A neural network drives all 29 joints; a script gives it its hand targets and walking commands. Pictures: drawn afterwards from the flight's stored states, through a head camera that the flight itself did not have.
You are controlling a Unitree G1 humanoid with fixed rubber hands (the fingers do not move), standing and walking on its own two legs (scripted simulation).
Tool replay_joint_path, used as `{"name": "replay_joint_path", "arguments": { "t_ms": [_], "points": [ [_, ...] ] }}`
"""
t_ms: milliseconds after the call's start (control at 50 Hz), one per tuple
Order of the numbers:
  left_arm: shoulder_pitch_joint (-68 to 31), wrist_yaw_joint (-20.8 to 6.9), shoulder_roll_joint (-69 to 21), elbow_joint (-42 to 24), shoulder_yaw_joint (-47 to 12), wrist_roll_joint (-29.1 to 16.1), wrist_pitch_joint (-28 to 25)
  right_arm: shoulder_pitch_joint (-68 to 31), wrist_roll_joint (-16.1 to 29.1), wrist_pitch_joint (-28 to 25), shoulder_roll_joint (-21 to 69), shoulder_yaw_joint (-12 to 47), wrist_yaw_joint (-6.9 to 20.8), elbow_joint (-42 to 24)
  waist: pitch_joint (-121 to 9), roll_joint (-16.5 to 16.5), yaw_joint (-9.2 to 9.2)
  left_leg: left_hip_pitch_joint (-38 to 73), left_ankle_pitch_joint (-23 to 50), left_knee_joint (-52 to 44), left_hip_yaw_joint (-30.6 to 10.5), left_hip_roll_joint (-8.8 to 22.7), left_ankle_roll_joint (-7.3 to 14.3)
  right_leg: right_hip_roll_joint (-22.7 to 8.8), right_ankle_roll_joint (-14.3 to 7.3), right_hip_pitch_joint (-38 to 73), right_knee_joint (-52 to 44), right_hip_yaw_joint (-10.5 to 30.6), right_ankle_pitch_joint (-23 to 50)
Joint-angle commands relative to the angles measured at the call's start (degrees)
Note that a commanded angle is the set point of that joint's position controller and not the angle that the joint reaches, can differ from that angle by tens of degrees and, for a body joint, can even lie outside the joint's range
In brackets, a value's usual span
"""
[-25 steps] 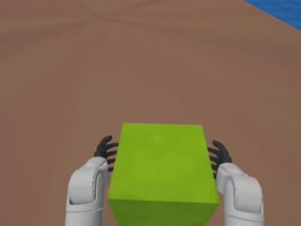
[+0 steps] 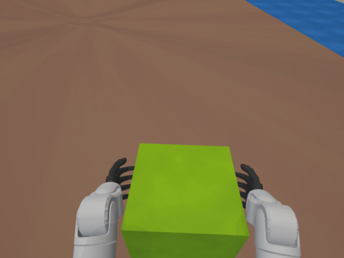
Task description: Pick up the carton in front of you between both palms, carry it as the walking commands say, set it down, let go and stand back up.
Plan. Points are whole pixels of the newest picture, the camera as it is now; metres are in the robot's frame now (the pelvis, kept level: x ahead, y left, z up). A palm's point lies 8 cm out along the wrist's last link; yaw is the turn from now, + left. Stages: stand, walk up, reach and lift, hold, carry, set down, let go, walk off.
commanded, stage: carry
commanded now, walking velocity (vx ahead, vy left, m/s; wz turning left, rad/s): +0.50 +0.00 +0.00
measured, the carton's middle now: (181, 211) +0.26 -0.01 +0.00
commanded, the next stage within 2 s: none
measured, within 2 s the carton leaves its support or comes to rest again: neither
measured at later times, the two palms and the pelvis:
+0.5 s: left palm (139, 105) +0.57 +0.13 +0.08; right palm (230, 106) +0.59 -0.17 +0.07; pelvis +0.31 -0.04 +0.00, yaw +4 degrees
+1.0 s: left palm (141, 80) +0.74 +0.14 +0.06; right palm (218, 84) +0.74 -0.16 +0.06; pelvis +0.47 +0.00 -0.01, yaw +0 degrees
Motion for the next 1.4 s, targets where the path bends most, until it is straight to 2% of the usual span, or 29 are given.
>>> {"name": "replay_joint_path", "arguments": {
  "t_ms": [0,120,220,260,280,300,320,340,360,380,400,420,440,500,560,600,640,660,680,700,720,740,800,880,960,1120,1160,1260,1380],
  "points": [
    [-23.64,-13.86,-56.16,-3.26,-41.63,-22.64,-1.41,-26.53,25.27,-0.56,54.75,41.53,16.31,-5.23,-12.83,8.32,0.75,15.59,-5.23,-15.13,-16.34,15.39,3.88,-2.38,0.64,-6.07,-8.65,0.79,4.35],
    [-22.16,-13.25,-51.91,-6.16,-41.44,-22.5,-0.22,-25.17,24.8,0.56,49.49,41.27,15.83,-8.35,-7.21,8.31,0.51,18.67,5.2,-14.72,-9.06,12.6,3.23,-0.82,1.27,-6.3,-25.14,-3.94,13.76],
    [-23.23,-13.72,-48.0,-5.62,-40.46,-23.43,2.06,-24.06,22.75,2.39,46.3,39.7,14.99,-6.29,-2.94,9.89,0.25,20.6,13.49,-10.35,-5.73,11.66,1.68,0.71,-0.28,-1.59,-32.14,-6.85,14.25],
    [-23.34,-14.01,-47.58,-4.63,-39.81,-23.57,2.56,-25.15,22.58,2.9,46.06,39.71,14.82,-5.81,-5.18,8.86,1.24,18.37,21.96,0.03,-1.69,9.75,-0.01,3.97,-1.05,9.71,-35.69,-10.99,11.1],
    [-23.11,-14.16,-47.55,-3.71,-39.34,-23.57,2.66,-25.13,22.51,3.1,45.82,39.84,14.73,-5.59,-9.06,6.6,1.91,12.19,23.4,10.05,0.26,7.87,-1.75,4.29,-1.45,22.32,-34.34,-10.58,8.38],
    [-22.16,-14.25,-47.19,-2.78,-38.67,-23.0,2.63,-26.31,22.81,3.34,45.25,39.99,14.72,-6.08,-12.54,-1.04,3.38,1.98,13.56,24.92,0.97,4.83,-4.3,-5.86,-3.66,32.36,-38.75,4.49,4.29],
    [-22.75,-14.41,-47.68,-1.29,-38.01,-22.52,2.16,-28.86,23.52,3.77,46.97,40.94,14.7,-7.5,-16.8,-16.02,3.43,-14.26,-4.5,41.39,-1.66,-2.33,-6.82,-18.94,-12.01,44.14,-43.17,27.97,10.16],
    [-22.48,-14.59,-49.81,-1.8,-38.46,-23.34,1.91,-29.57,23.58,3.48,47.97,41.08,14.94,-7.17,-15.23,-15.15,3.03,-20.76,-19.5,49.27,-7.94,-3.01,-5.68,-20.16,-13.66,44.14,-44.34,29.49,28.31],
    [-23.76,-14.78,-51.86,-3.34,-39.02,-24.24,1.44,-29.57,23.87,2.83,50.32,41.45,15.1,-6.54,-16.09,-11.21,2.86,-20.74,-19.9,52.12,-10.88,-0.35,-4.32,-18.66,-13.05,42.32,-41.63,22.06,41.83],
    [-24.42,-15.01,-53.93,-4.18,-39.76,-24.75,0.89,-29.42,23.83,2.02,52.24,41.6,15.12,-6.46,-16.61,-5.31,2.79,-20.02,-17.54,49.87,-12.03,1.95,-3.58,-17.23,-10.84,40.22,-40.29,16.16,46.07],
    [-24.89,-15.26,-55.48,-5.03,-40.34,-25.02,0.22,-28.75,23.66,1.29,53.55,41.89,15.04,-6.69,-16.03,-2.35,2.45,-17.96,-13.98,43.76,-12.38,3.58,-3.52,-15.69,-8.27,36.68,-41.5,11.61,44.68],
    [-24.82,-15.55,-56.35,-5.42,-40.64,-25.28,-0.36,-28.09,23.17,0.63,54.04,42.29,14.8,-7.06,-16.04,-3.81,2.14,-14.88,-11.35,37.49,-11.29,3.75,-3.74,-13.9,-5.82,34.13,-42.79,7.16,42.94],
    [-24.6,-15.76,-56.45,-5.58,-40.71,-25.42,-0.75,-27.21,22.79,0.12,55.35,42.61,14.51,-6.63,-16.4,-6.03,2.07,-12.33,-10.52,33.06,-9.59,2.62,-4.14,-12.74,-5.21,32.76,-43.24,4.45,42.98],
    [-21.89,-16.46,-55.32,-6.31,-41.0,-25.84,-1.37,-22.88,21.29,-1.18,55.53,42.82,13.55,-6.77,-16.39,-7.58,1.92,-7.92,-8.64,20.47,-6.66,0.52,-5.18,-10.63,-5.77,31.02,-43.0,-1.57,45.59],
    [-20.73,-16.54,-53.44,-7.83,-41.02,-25.63,-1.49,-23.46,21.51,-1.17,53.91,43.29,13.15,-9.9,-15.27,-9.62,2.23,-5.17,-0.84,11.88,-4.64,-0.55,-5.43,-9.91,-5.56,30.36,-42.17,-4.15,45.61],
    [-20.77,-16.12,-52.0,-8.63,-40.78,-25.09,-1.07,-24.45,22.18,-0.36,52.14,43.2,13.33,-11.44,-14.24,-8.99,2.38,-2.0,5.51,7.45,-3.76,-0.33,-5.36,-9.08,-4.85,28.79,-40.62,-5.16,40.46],
    [-21.09,-15.64,-50.1,-8.4,-40.31,-24.2,-0.32,-24.17,22.51,0.73,50.07,42.73,13.82,-11.16,-12.22,-5.73,1.86,4.39,15.69,-2.29,-2.27,0.29,-5.27,-6.98,-2.36,25.5,-35.98,-6.41,32.08],
    [-21.29,-15.39,-48.91,-7.74,-39.99,-23.55,0.15,-24.22,22.62,1.4,48.79,42.31,14.12,-10.65,-11.59,-3.89,1.74,9.1,19.4,-3.44,-3.48,2.55,-5.13,-6.4,-1.02,22.19,-33.7,-5.76,26.29],
    [-21.12,-15.12,-47.66,-6.66,-39.67,-22.91,0.68,-24.59,22.62,2.08,46.95,41.51,14.39,-9.72,-12.49,0.73,2.1,15.34,36.16,0.68,-8.77,8.81,-3.91,-4.92,0.77,16.75,-29.98,-5.78,16.3],
    [-22.53,-14.76,-47.2,-6.58,-40.42,-22.89,1.49,-24.97,22.25,2.39,46.18,40.36,14.68,-7.38,-14.33,5.87,2.1,20.37,46.91,4.05,-12.56,12.82,0.31,-2.92,2.41,13.33,-29.8,-2.92,5.57],
    [-23.95,-14.59,-46.5,-7.15,-40.82,-23.1,2.21,-23.99,22.23,2.3,46.49,39.7,14.87,-5.05,-14.62,10.02,1.9,19.4,41.76,2.56,-15.99,14.65,2.6,-2.08,2.88,13.11,-30.55,-2.18,-1.43],
    [-25.65,-14.56,-46.64,-6.85,-41.14,-23.23,2.53,-24.19,22.36,2.23,47.08,39.39,14.98,-3.95,-13.9,9.98,1.93,17.1,37.72,0.87,-16.26,14.17,2.81,-2.19,3.05,14.86,-31.27,-1.6,-1.83],
    [-28.04,-14.78,-48.39,-3.76,-41.68,-23.51,2.17,-24.84,21.6,1.73,48.68,38.79,14.98,-1.39,-13.84,8.35,1.82,15.64,41.09,4.4,-11.49,10.1,0.45,-2.38,3.02,18.58,-34.79,-1.31,7.02],
    [-26.1,-15.29,-51.06,0.71,-41.56,-22.21,-0.39,-25.09,20.17,-0.53,50.81,39.52,15.09,1.0,-17.34,3.39,1.57,15.78,44.34,9.38,-8.66,8.32,-0.04,-3.14,3.51,20.79,-31.58,-1.57,22.46],
    [-24.34,-15.81,-53.33,3.78,-39.91,-19.81,-4.88,-26.08,19.06,-4.86,52.6,39.99,15.77,2.41,-17.51,2.34,1.51,15.14,45.86,10.14,-8.27,8.06,0.2,-2.5,3.66,20.38,-31.41,-1.65,22.06],
    [-20.42,-15.64,-49.3,8.89,-34.9,-13.8,-15.96,-23.87,14.16,-15.75,49.02,36.74,15.72,6.89,-15.58,-0.67,1.52,7.62,28.41,11.24,-6.89,6.24,-1.02,-4.79,2.2,24.3,-31.34,-1.3,32.3],
    [-20.54,-15.47,-48.01,10.56,-33.21,-12.02,-18.37,-23.71,12.35,-18.16,47.86,34.95,15.57,8.85,-14.69,-0.68,1.52,6.93,24.9,11.18,-6.67,6.14,-1.19,-5.13,1.71,23.46,-31.39,-1.56,30.64],
    [-23.37,-15.21,-46.38,17.56,-27.35,-7.47,-24.79,-26.04,7.45,-24.52,45.73,28.31,15.47,16.03,-12.26,0.52,1.54,7.44,21.68,9.52,-7.19,6.86,-1.32,-4.57,1.04,19.84,-32.93,-1.32,19.68],
    [-29.16,-16.18,-49.46,27.75,-22.0,-4.22,-31.49,-31.28,3.42,-31.16,48.64,22.06,16.31,26.65,-9.84,0.9,1.62,7.02,13.19,6.4,-8.04,6.76,-1.75,-4.21,0.13,17.55,-35.35,-0.21,9.02]
  ]
}}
